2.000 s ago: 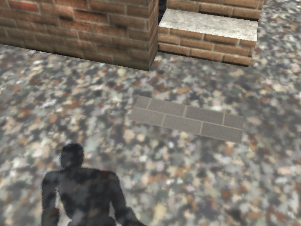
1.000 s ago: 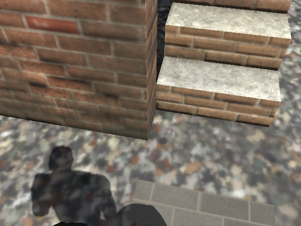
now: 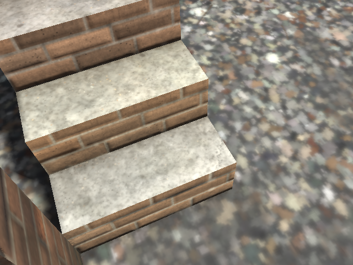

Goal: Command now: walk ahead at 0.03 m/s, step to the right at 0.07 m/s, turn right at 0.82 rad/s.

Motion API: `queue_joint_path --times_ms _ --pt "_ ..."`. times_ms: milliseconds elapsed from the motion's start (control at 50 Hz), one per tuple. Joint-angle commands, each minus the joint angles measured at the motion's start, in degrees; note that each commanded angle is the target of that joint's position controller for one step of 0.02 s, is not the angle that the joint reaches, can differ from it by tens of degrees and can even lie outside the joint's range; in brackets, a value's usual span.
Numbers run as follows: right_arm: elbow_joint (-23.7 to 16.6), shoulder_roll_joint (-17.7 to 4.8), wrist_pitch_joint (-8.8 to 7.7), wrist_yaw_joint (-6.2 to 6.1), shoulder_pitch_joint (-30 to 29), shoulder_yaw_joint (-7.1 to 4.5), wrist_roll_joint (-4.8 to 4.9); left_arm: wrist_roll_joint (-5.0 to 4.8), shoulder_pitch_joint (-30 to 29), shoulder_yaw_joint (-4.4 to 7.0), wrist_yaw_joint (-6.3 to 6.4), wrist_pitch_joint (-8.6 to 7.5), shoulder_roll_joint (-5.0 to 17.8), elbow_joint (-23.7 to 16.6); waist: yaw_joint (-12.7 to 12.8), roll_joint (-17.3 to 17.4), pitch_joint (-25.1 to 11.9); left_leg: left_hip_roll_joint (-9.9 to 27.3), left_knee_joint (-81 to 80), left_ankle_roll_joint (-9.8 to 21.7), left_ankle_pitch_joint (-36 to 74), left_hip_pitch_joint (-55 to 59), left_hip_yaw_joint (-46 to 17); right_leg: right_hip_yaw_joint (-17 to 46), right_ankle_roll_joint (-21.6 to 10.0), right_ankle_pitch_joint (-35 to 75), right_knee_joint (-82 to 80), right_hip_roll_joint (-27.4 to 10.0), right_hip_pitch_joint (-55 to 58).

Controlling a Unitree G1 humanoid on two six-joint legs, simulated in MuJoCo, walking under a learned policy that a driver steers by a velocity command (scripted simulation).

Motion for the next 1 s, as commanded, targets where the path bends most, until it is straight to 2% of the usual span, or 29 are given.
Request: queue_joint_path --times_ms 20,100,140,160,180,200,220,240,280,300,320,360,400,440,460,500,540,640,660,700,740,760,820,840,860,900,940,980,1000 --pt "-3.7 -4.7 -1.44 0.46 1.5 -0.91 0.64 0.13 -1.2 2.37 0.73 -1.07 8.0 -5.7 0.9 -7.0 -13.4 0.3 -11.6 -0.2 0.8 0.4 -3.7 19.7 -10.6 14.0 -7.9 -14.3 15.7" --pt "-4.9 -6.6 -1.53 2.13 0.1 -1.54 0.56 0.53 0.6 2.01 0.37 -2.14 8.0 -5.5 1.9 -8.3 -11.7 0.0 -19.2 1.0 0.1 6.0 -3.3 22.4 -10.3 13.5 -7.2 -14.4 14.3" --pt "-4.7 -5.7 -1.33 2.69 2.5 -1.61 0.41 0.35 0.0 1.72 0.14 -1.67 7.6 -5.7 0.4 -8.8 -9.1 0.2 -27.3 2.8 2.3 12.6 -2.6 22.7 -8.4 11.0 -7.6 -13.2 10.1" --pt "-3.8 -5.2 -1.3 3.09 4.4 -1.41 -0.43 0.73 -0.9 1.18 -0.36 -1.19 6.9 -6.6 -1.1 -6.5 -9.1 0.3 -33.0 4.4 8.8 19.0 -1.3 22.8 -7.1 9.9 -7.0 -12.3 7.3" --pt "-4.3 -7.0 -1.28 3.23 4.3 -1.95 -1.61 0.56 0.8 0.82 -0.63 -1.06 5.6 -6.3 -1.2 -3.2 -8.4 4.5 -37.7 6.3 15.3 24.2 -4.3 20.6 -4.2 2.8 -4.3 -9.3 3.7" --pt "-5.4 -12.1 -0.9 2.89 1.3 -3.0 -2.86 0.37 4.7 0.62 -0.7 -1.19 4.3 -6.3 2.8 8.9 -6.8 13.9 -41.7 12.1 23.6 25.2 -15.1 10.6 0.0 -13.2 4.6 -1.0 -0.4" --pt "-4.4 -8.2 1.04 2.97 4.2 -1.84 -2.45 2.67 4.9 0.2 -2.75 -1.24 4.3 -6.9 1.0 17.4 -7.4 19.3 -48.0 18.5 15.1 21.8 -24.4 0.2 1.4 -20.5 13.1 4.0 -0.2" --pt "-5.5 -6.0 1.74 3.15 2.3 -1.23 -1.67 3.2 4.5 0.82 -3.73 -1.51 5.7 -6.0 0.3 13.4 -4.3 20.2 -50.1 19.8 10.6 18.7 -24.3 -0.4 2.0 -20.4 20.5 1.8 -0.2" --pt "-5.8 -6.5 2.37 2.94 0.2 -1.31 -1.25 2.58 5.1 0.64 -4.91 -1.98 4.0 -4.8 1.0 7.3 -2.3 14.4 -48.8 16.0 10.3 17.4 -14.7 -1.0 2.7 -16.3 20.2 0.2 1.9" --pt "-5.4 -8.4 0.55 2.37 -0.7 -1.91 0.01 0.53 2.4 1.15 -3.29 -2.91 3.5 -5.5 1.9 5.7 -3.9 15.0 -46.8 15.7 12.6 22.9 -16.1 1.5 4.4 -16.5 16.3 -3.3 -0.6" --pt "-5.1 -7.8 0.01 2.21 -0.5 -1.73 0.38 0.91 2.7 0.28 -2.68 -3.41 2.1 -5.0 1.5 4.6 -5.2 14.0 -45.2 15.0 17.6 25.7 -13.1 0.2 5.2 -16.2 11.1 -4.2 0.8" --pt "-4.2 -6.9 0.03 2.59 -0.1 -1.43 0.13 1.5 3.7 -0.72 -2.19 -4.04 -1.1 -4.0 1.5 7.1 -7.3 11.0 -42.1 14.0 25.4 27.2 -8.1 -3.7 5.4 -12.0 -3.9 -4.4 8.0" --pt "-3.0 -6.6 -0.16 3.09 3.3 -1.25 0.2 1.54 4.3 -0.33 -2.23 -3.91 0.0 -3.4 0.6 8.0 -9.4 8.3 -40.0 10.9 26.0 26.1 -5.7 -3.8 4.7 1.2 -12.2 -3.9 16.3" --pt "-2.7 -5.6 -1.49 3.9 5.2 -0.85 -0.73 1.7 5.0 0.39 -1.74 -3.36 4.4 -5.0 -1.4 -0.1 -10.5 4.4 -36.4 6.2 16.9 22.1 -2.3 2.1 1.9 17.5 -7.5 -9.8 20.0" --pt "-2.8 -3.8 -2.01 4.19 4.3 -0.23 -0.6 2.01 3.4 0.36 -1.67 -3.44 4.0 -4.4 -2.1 -7.8 -10.3 2.2 -36.1 3.8 10.0 22.7 1.5 3.7 -1.0 9.4 -7.5 -10.2 15.6" --pt "-2.6 -5.1 -1.93 4.21 0.7 -0.47 -0.87 2.43 3.1 -0.7 -1.99 -4.02 0.6 -4.7 -0.3 -5.4 -6.3 2.4 -34.6 2.1 10.5 22.4 1.8 5.6 -1.6 4.6 -10.0 -10.5 11.9" --pt "-2.0 -5.2 -1.39 3.83 1.1 -0.53 -0.63 2.23 4.3 -0.52 -1.9 -4.77 1.9 -4.2 -0.4 -5.9 -4.4 2.8 -34.2 2.3 13.0 22.2 1.2 5.7 -1.2 7.5 -9.9 -10.2 11.0" --pt "0.0 -4.9 -0.94 3.69 1.2 -0.46 -0.34 2.02 5.7 -0.96 -1.5 -5.1 1.2 -3.5 -0.1 -5.8 -4.3 3.2 -34.6 2.1 13.9 23.0 1.1 5.3 -0.6 12.0 -9.3 -9.7 12.1" --pt "1.0 -4.4 -0.72 3.8 2.3 -0.29 0.01 2.05 7.7 -0.57 -1.22 -4.88 2.0 -3.0 0.8 -6.8 -7.1 1.0 -32.1 2.2 6.6 21.8 3.4 5.0 -1.3 0.8 -10.9 -9.4 15.2" --pt "-0.4 -5.1 -0.73 4.32 -2.1 -0.42 1.99 1.61 12.5 1.05 -1.15 -4.71 6.6 -2.5 5.0 -11.2 -0.8 -0.9 -23.6 4.2 -6.2 7.2 5.5 16.2 -6.2 -34.1 -20.4 -16.7 17.2" --pt "-3.7 -6.2 -1.65 4.82 -8.3 -0.99 3.48 1.4 15.4 1.86 -0.64 -6.83 8.5 -0.9 6.7 -11.9 6.3 4.1 -10.3 7.9 -10.1 -8.3 -1.5 27.4 -10.6 -38.9 -26.6 -25.5 19.3" --pt "-3.4 -6.0 -2.3 5.08 -7.1 -1.22 3.79 0.95 15.9 1.81 -0.29 -8.12 7.2 -0.2 6.0 -10.2 6.1 5.8 -6.8 9.2 -8.0 -14.9 -4.2 27.2 -11.0 -35.8 -26.4 -27.0 24.9" --pt "-2.2 -5.5 -3.07 5.56 -4.0 -1.49 2.99 0.42 13.7 1.43 -0.17 -9.58 4.2 0.3 4.6 -5.0 1.2 7.9 -4.8 8.5 0.9 -19.7 -5.0 15.1 -8.0 -20.7 -26.3 -25.6 32.6" --pt "-1.9 -4.2 -2.97 5.55 -2.8 -0.95 2.65 0.89 11.4 1.42 -0.1 -9.23 3.5 -0.1 3.8 -4.8 2.1 8.5 -8.3 7.4 3.4 -16.4 -3.5 8.0 -6.9 -11.7 -26.6 -22.9 29.8" --pt "-4.1 -2.6 -0.55 7.11 -5.9 -0.8 -2.89 4.47 12.5 0.69 -1.34 -9.18 3.3 1.4 3.1 -2.7 3.9 6.1 -11.8 5.8 6.1 -7.9 2.3 0.4 -6.1 -5.6 -27.9 -21.2 20.8" --pt "-5.0 -1.8 0.94 8.74 -3.2 -0.68 -1.68 3.51 8.8 1.36 -2.39 -9.34 4.1 2.0 1.5 -6.7 2.9 5.4 -20.4 4.8 10.9 5.1 5.7 -10.0 -3.5 7.3 -23.8 -16.7 13.1" --pt "-5.3 -4.0 1.27 8.71 0.8 -1.48 -1.04 2.48 8.2 1.94 -2.58 -9.12 5.9 2.8 0.4 -8.0 -0.7 3.2 -21.8 5.4 12.5 12.2 8.3 -12.4 -2.1 16.7 -16.2 -17.4 12.2" --pt "-3.6 -6.9 1.17 7.16 11.2 -3.39 -2.1 1.36 8.2 1.7 -2.38 -8.91 5.8 3.5 -3.6 -4.8 -5.9 -2.1 -24.0 7.1 10.5 21.8 10.8 -15.8 0.4 27.3 2.2 -15.8 11.5" --pt "-1.6 -9.0 0.81 5.94 19.9 -4.55 -2.89 1.3 8.6 1.33 -2.6 -8.88 5.2 3.6 -7.9 -0.3 -10.1 -3.9 -28.5 8.6 12.0 30.4 8.8 -16.9 2.8 20.0 17.7 -13.2 7.8"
